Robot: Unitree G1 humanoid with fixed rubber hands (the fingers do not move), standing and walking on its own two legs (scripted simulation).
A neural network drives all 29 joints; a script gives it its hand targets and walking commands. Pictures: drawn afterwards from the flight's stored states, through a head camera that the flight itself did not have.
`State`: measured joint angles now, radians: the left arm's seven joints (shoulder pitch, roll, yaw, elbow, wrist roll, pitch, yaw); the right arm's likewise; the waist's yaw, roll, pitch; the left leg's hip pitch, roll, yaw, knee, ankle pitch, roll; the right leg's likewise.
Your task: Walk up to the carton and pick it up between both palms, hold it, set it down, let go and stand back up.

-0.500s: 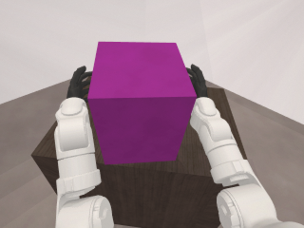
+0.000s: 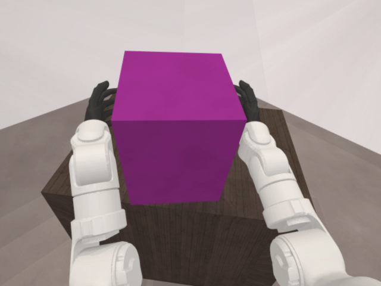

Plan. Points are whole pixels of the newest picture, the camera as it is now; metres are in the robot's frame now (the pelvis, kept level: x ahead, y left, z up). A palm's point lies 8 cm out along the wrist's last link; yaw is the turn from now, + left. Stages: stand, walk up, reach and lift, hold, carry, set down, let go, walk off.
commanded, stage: hold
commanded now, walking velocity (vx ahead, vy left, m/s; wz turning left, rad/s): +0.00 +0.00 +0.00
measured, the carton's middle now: (175, 130) +0.40 +0.01 +0.16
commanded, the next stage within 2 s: none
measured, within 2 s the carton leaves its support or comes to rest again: neither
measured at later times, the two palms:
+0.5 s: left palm (96, 126) +0.36 +0.16 +0.21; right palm (246, 121) +0.37 -0.14 +0.20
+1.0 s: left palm (98, 125) +0.36 +0.15 +0.21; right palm (248, 121) +0.36 -0.14 +0.20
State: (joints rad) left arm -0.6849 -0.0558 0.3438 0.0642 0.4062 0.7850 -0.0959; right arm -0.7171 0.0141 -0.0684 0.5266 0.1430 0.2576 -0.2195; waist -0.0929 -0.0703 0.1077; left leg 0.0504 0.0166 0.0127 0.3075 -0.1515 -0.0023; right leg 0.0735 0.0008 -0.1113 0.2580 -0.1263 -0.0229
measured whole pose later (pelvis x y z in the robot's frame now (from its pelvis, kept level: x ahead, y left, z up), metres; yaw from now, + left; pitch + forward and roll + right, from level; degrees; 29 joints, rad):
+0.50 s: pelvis +0.00 +0.00 +0.00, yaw +0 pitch -12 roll -1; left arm -0.67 -0.06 0.34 0.05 0.40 0.79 -0.10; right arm -0.71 0.01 -0.05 0.51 0.15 0.27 -0.23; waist -0.10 -0.07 0.11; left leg 0.05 0.02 0.01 0.31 -0.15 0.00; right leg 0.08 0.00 -0.12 0.26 -0.13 -0.02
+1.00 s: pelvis +0.00 +0.00 +0.00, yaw +0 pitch -12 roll -1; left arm -0.65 -0.06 0.33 0.03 0.40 0.79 -0.09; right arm -0.70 0.01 -0.05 0.50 0.16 0.26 -0.23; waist -0.10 -0.07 0.11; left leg 0.06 0.02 0.01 0.31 -0.16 0.00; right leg 0.09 0.00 -0.12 0.25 -0.13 -0.02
